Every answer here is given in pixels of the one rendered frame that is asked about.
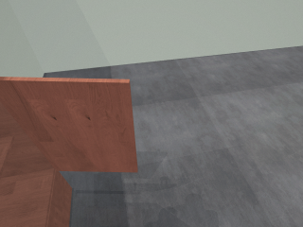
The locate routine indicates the cupboard door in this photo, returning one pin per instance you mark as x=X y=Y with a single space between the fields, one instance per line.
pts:
x=84 y=125

